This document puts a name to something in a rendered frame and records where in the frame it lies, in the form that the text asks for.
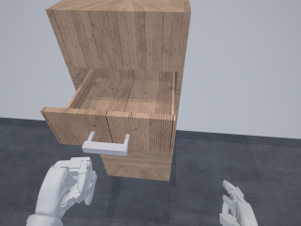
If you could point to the cabinet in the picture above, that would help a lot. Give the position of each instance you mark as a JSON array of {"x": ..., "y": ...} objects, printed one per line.
[{"x": 141, "y": 35}]

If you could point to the robot left hand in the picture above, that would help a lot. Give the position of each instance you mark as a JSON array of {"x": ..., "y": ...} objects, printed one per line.
[{"x": 75, "y": 175}]

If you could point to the robot right hand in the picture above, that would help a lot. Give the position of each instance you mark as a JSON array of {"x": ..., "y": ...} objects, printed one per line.
[{"x": 241, "y": 212}]

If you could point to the drawer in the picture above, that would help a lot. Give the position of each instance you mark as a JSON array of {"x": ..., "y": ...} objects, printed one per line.
[{"x": 116, "y": 102}]

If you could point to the robot left forearm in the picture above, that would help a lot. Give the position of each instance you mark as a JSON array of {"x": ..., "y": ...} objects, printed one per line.
[{"x": 41, "y": 219}]

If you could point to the handle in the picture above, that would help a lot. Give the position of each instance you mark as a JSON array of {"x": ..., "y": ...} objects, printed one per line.
[{"x": 90, "y": 146}]

